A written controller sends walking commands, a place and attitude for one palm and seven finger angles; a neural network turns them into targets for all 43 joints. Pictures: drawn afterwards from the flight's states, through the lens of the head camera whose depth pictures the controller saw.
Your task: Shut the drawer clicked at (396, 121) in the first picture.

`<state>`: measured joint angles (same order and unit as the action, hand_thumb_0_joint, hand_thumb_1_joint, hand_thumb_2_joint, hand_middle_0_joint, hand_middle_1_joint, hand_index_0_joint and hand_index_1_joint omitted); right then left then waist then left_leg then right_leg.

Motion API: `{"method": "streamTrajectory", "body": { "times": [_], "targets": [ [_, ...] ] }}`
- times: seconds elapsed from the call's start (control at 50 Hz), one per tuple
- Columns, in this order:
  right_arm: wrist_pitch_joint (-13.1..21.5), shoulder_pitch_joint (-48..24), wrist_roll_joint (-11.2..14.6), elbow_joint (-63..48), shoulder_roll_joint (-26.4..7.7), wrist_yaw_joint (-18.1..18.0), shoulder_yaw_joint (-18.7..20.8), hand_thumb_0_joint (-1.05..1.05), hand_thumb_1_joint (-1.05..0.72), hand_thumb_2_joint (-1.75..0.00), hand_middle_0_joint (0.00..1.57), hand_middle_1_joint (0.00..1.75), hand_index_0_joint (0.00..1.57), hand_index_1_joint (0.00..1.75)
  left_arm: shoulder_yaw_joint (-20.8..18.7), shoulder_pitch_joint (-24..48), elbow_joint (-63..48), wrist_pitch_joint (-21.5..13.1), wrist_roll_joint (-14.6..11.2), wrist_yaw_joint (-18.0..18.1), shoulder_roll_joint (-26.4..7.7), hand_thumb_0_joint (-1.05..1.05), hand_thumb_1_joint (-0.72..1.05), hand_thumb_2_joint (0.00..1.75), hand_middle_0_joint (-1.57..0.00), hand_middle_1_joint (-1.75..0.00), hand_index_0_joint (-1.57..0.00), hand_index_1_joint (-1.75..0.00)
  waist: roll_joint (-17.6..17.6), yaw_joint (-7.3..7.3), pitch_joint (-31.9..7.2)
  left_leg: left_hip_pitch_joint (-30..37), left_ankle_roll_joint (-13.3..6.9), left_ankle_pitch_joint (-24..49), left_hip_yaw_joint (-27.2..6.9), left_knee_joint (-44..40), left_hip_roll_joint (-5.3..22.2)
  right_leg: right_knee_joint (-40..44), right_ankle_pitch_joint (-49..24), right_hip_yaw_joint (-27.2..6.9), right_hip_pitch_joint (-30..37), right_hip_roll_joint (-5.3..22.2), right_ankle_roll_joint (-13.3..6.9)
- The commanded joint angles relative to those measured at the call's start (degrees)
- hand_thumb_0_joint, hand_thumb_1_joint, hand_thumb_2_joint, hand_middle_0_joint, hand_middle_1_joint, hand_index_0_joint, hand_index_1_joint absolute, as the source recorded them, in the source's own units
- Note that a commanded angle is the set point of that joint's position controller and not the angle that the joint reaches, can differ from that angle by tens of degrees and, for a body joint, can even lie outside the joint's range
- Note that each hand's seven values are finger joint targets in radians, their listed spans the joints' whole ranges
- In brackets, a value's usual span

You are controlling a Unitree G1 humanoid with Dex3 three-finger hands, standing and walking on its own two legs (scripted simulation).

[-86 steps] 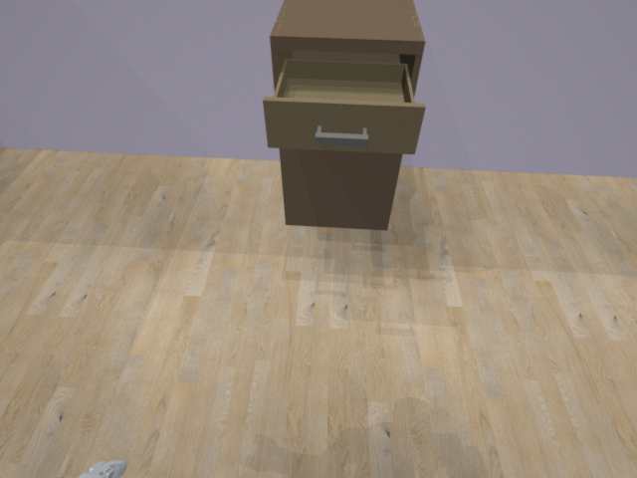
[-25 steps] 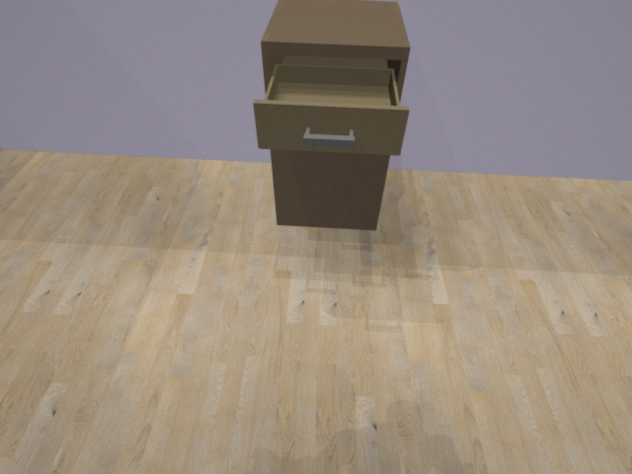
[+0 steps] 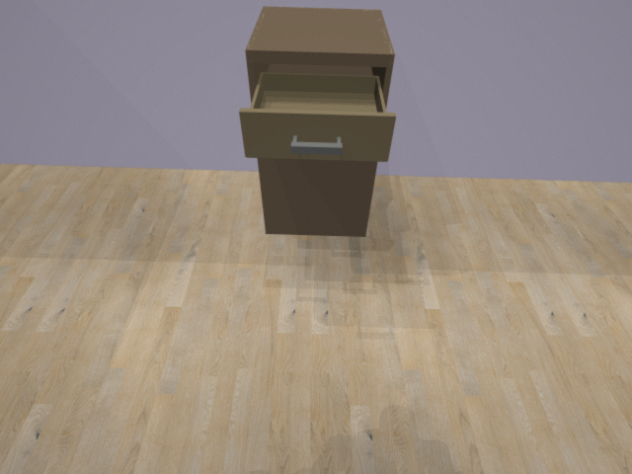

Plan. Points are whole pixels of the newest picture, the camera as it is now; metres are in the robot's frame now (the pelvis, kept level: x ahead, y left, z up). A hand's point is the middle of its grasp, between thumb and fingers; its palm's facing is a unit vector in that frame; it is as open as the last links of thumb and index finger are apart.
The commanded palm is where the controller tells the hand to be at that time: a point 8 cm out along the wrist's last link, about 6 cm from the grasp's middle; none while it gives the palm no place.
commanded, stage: walk to a spot facing it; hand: left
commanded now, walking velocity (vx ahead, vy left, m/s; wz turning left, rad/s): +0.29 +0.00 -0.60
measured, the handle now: (316, 144) +0.92 +0.07 -0.08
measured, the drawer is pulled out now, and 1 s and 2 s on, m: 0.30 0.30 0.30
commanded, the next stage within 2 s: none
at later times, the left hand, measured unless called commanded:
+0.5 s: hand out of the picture +0.12 +0.15 -0.16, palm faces -0.16 -0.97 -0.18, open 7.4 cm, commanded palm none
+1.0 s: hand (300, 275) +0.53 +0.07 -0.15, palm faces -0.57 -0.79 -0.23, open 7.4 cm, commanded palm none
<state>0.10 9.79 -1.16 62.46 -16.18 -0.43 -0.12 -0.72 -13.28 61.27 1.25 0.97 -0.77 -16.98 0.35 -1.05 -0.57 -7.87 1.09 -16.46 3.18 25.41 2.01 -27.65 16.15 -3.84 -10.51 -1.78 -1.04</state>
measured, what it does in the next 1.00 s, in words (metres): walks ahead, turning right: left foot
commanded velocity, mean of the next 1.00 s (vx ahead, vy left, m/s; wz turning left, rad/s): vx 0.19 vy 0.00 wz -0.57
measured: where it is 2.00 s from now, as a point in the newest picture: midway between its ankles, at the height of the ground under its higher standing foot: (332, 458)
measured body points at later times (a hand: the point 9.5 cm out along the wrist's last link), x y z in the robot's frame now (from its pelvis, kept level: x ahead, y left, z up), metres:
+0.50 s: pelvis +0.14 -0.03 +0.00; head +0.16 -0.04 +0.45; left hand +0.13 +0.20 -0.15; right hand +0.19 -0.28 -0.14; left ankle +0.26 +0.10 -0.68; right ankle +0.04 -0.11 -0.74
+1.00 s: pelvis +0.30 -0.02 -0.01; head +0.33 -0.04 +0.44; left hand +0.56 +0.11 -0.13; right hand +0.15 -0.24 -0.15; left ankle +0.34 +0.08 -0.74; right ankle +0.30 -0.16 -0.71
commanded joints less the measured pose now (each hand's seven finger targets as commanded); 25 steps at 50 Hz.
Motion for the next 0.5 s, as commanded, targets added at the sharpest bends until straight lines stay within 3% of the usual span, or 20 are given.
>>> {"method": "streamTrajectory", "body": {
  "times": [0.0, 0.02, 0.04, 0.06, 0.1, 0.12, 0.14, 0.16, 0.18, 0.2, 0.24, 0.3, 0.34, 0.42, 0.48],
  "targets": [
    [1.52, 6.04, -0.03, -3.93, -11.83, -0.71, 4.27, 0.0, -0.9, -0.9, 0.2, 0.3, 0.2, 0.3, -2.39, 0.61, -6.94, -1.12, 0.23, -0.6, -4.46, 0.0, 0.9, 0.9, -0.2, -0.3, -0.2, -0.3, -10.13, 2.67, 8.39, 3.11, -8.68, -18.44, -15.76, -12.02, 15.79, -12.13, 9.57, 1.39, -19.84, -0.81, -1.03],
    [2.14, 7.3, -0.01, -4.25, -11.79, -0.75, 4.81, 0.0, -0.9, -0.9, 0.2, 0.3, 0.2, 0.3, -2.65, 3.02, -8.45, -1.38, 0.19, -0.83, -3.48, 0.0, 0.9, 0.9, -0.2, -0.3, -0.2, -0.3, -11.32, 3.34, 8.5, 5.25, -11.29, -12.56, -17.07, -13.71, 19.84, -18.28, 11.38, 4.05, -23.21, 1.4, -0.23],
    [2.61, 7.76, -0.13, -4.49, -10.87, -0.77, 4.91, 0.0, -0.9, -0.9, 0.2, 0.3, 0.2, 0.3, -2.88, 4.39, -9.59, -1.61, 0.27, -1.11, -3.0, 0.0, 0.9, 0.9, -0.2, -0.3, -0.2, -0.3, -9.48, 3.55, 8.35, 6.39, -12.31, -5.57, -15.7, -13.01, 21.04, -19.85, 13.07, 3.61, -24.47, 3.84, 0.0],
    [2.86, 6.98, -0.17, -4.86, -10.33, -0.83, 4.93, 0.0, -0.9, -0.9, 0.2, 0.3, 0.2, 0.3, -3.07, 4.06, -9.98, -1.87, 0.17, -1.39, -2.42, 0.0, 0.9, 0.9, -0.2, -0.3, -0.2, -0.3, -8.19, 2.76, 7.43, 6.62, -11.98, -0.12, -12.89, -11.17, 21.48, -19.12, 13.4, 3.62, -23.43, 5.36, 0.05],
    [2.96, 4.03, -0.41, -5.6, -9.14, -0.87, 4.85, 0.0, -0.9, -0.9, 0.2, 0.3, 0.2, 0.3, -3.41, -1.74, -8.49, -2.17, 0.24, -1.82, -0.29, 0.0, 0.9, 0.9, -0.2, -0.3, -0.2, -0.3, -6.73, -0.56, 5.09, -0.09, -8.22, 5.11, -3.93, -4.16, 17.93, -11.17, 8.12, 6.61, -10.39, 5.19, -0.19],
    [2.81, 2.38, -0.35, -5.79, -8.56, -0.78, 4.71, 0.0, -0.9, -0.9, 0.2, 0.3, 0.2, 0.3, -3.83, -9.47, -5.99, -2.46, 0.47, -1.82, -0.29, 0.0, 0.9, 0.9, -0.2, -0.3, -0.2, -0.3, -3.85, -4.23, 2.26, -5.59, -5.55, 4.69, 1.65, 7.13, 13.81, -4.23, 1.41, 9.21, 1.18, 2.44, -0.57],
    [2.79, 1.82, 0.49, -7.5, -5.36, -0.17, 3.98, 0.0, -0.9, -0.9, 0.2, 0.3, 0.2, 0.3, -5.03, -18.44, -3.35, -3.47, 0.84, -1.09, -5.99, 0.0, 0.9, 0.9, -0.2, -0.3, -0.2, -0.3, 11.65, -7.6, -0.46, -18.79, -1.82, -1.42, 7.53, 27.21, 6.94, 6.4, 6.25, -6.89, 13.35, 10.46, -4.43],
    [3.21, -2.1, 0.5, -11.49, -2.19, 0.49, 3.1, 0.0, -0.9, -0.9, 0.2, 0.3, 0.2, 0.3, -6.0, -23.24, -2.57, -4.25, 0.03, 0.17, -11.57, 0.0, 0.9, 0.9, -0.2, -0.3, -0.2, -0.3, 21.65, -8.09, 0.39, -33.67, 0.41, -17.2, 6.01, 42.87, 0.78, 15.57, -0.87, -32.76, 16.51, 24.04, -11.25],
    [3.45, -5.89, 0.41, -12.03, -3.87, 0.14, 3.67, 0.0, -0.9, -0.9, 0.2, 0.3, 0.2, 0.3, -5.71, -22.62, -2.95, -4.09, -0.51, 1.18, -9.73, 0.0, 0.9, 0.9, -0.2, -0.3, -0.2, -0.3, 10.76, -8.02, 2.47, -35.68, -0.34, -14.71, -1.74, 45.91, 3.26, 15.3, -1.2, -33.67, 13.41, 23.77, -14.23],
    [3.52, -6.74, 0.43, -12.01, -2.63, 0.28, 3.82, 0.0, -0.9, -0.9, 0.2, 0.3, 0.2, 0.3, -5.23, -18.42, -3.97, -4.07, -0.23, 1.29, -7.86, 0.0, 0.9, 0.9, -0.2, -0.3, -0.2, -0.3, 6.62, -5.86, 5.99, -36.84, -0.2, -10.06, -2.73, 47.36, 4.99, 15.34, 2.53, -30.68, 9.12, 22.34, -14.84],
    [2.92, -3.66, -0.25, -10.65, -1.82, 0.58, 4.17, 0.0, -0.9, -0.9, 0.2, 0.3, 0.2, 0.3, -4.21, -12.33, -5.83, -4.43, 0.24, 1.46, -4.1, 0.0, 0.9, 0.9, -0.2, -0.3, -0.2, -0.3, 1.17, -1.71, 7.0, -32.31, 0.94, -4.13, -3.0, 43.57, 6.42, 15.58, 1.98, -22.44, 1.52, 19.19, -13.23],
    [2.1, -0.68, -0.22, -10.07, 0.28, 1.01, 4.43, 0.0, -0.9, -0.9, 0.2, 0.3, 0.2, 0.3, -4.37, -11.92, -5.55, -5.13, 0.35, 1.27, -3.18, 0.0, 0.9, 0.9, -0.2, -0.3, -0.2, -0.3, 3.64, 0.05, 4.56, -29.2, 1.99, 1.22, -1.06, 38.0, 5.53, 15.64, -4.61, -14.26, 0.28, 14.78, -11.16],
    [1.99, -1.44, -0.2, -11.04, 0.68, 1.28, 4.65, 0.0, -0.9, -0.9, 0.2, 0.3, 0.2, 0.3, -4.38, -12.69, -5.12, -5.4, 0.27, 1.19, -2.52, 0.0, 0.9, 0.9, -0.2, -0.3, -0.2, -0.3, 5.34, -0.05, 5.01, -30.59, 2.38, 4.49, -0.91, 35.39, 5.23, 16.31, -4.54, -12.89, 1.02, 13.49, -10.57],
    [2.66, -6.51, 0.01, -13.96, 1.51, 1.62, 4.5, 0.0, -0.9, -0.9, 0.2, 0.3, 0.2, 0.3, -4.51, -14.7, -4.57, -5.55, 0.46, 1.48, -2.74, 0.0, 0.9, 0.9, -0.2, -0.3, -0.2, -0.3, 5.11, -1.74, 4.29, -31.64, 2.49, 5.32, -0.27, 27.13, 4.1, 14.42, -11.69, -12.92, 6.06, 12.89, -10.36],
    [3.14, -9.71, 0.26, -15.88, 2.13, 1.64, 4.33, 0.0, -0.9, -0.9, 0.2, 0.3, 0.2, 0.3, -4.63, -14.79, -4.7, -5.17, 0.67, 1.65, -2.97, 0.0, 0.9, 0.9, -0.2, -0.3, -0.2, -0.3, 7.33, -2.61, 5.7, -26.88, 1.75, 4.45, 0.6, 20.12, 2.41, 12.55, -16.83, -13.04, 4.89, 12.43, -9.37]
  ]
}}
